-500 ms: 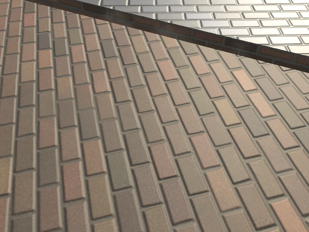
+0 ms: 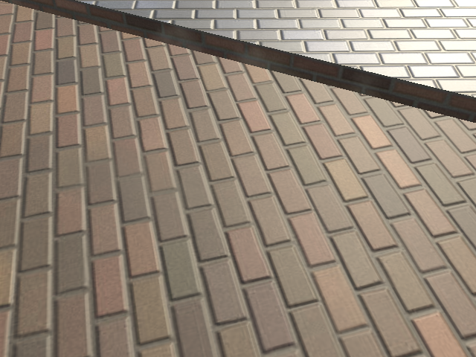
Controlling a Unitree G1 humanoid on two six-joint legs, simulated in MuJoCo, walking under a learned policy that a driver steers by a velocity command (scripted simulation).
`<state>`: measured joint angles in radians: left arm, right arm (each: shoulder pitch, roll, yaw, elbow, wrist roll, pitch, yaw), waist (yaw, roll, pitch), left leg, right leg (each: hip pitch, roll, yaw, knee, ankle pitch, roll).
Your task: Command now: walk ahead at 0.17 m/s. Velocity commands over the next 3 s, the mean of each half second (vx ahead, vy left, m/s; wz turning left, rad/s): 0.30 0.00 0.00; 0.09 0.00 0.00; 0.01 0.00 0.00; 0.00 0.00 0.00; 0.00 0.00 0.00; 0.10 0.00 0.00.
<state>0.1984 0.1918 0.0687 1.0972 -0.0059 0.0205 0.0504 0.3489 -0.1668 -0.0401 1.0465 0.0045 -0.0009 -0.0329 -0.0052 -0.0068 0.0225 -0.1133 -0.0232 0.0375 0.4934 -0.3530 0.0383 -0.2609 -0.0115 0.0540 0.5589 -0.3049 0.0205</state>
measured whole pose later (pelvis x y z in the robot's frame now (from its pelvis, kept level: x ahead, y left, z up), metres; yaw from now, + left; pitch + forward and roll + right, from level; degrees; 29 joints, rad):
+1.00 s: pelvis +0.27 -0.08 +0.00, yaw -1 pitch +0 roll +1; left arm 0.18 0.22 0.03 1.08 0.01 0.02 0.04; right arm 0.13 -0.20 -0.03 0.98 -0.01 0.00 -0.02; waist 0.00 0.00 0.02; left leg -0.34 -0.02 0.04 0.48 -0.14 0.02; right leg -0.27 -0.04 0.01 0.58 -0.31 0.01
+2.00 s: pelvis +0.31 -0.12 +0.00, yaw +0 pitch -1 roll +0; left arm 0.28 0.19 0.02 1.09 0.00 -0.01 0.03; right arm 0.16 -0.21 -0.03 1.14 0.00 0.01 -0.04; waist -0.01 0.00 0.04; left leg -0.25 0.04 -0.01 0.48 -0.20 -0.04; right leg -0.12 0.02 -0.03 0.47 -0.33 -0.04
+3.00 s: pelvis +0.36 -0.09 +0.00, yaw +0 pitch +1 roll +0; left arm 0.45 0.22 0.05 1.06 -0.02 -0.06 0.02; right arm 0.19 -0.22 -0.05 1.08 0.04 -0.08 0.00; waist 0.04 -0.03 0.00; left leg -0.42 0.05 0.05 0.76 -0.39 0.06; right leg -0.03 -0.01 -0.02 0.38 -0.36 -0.02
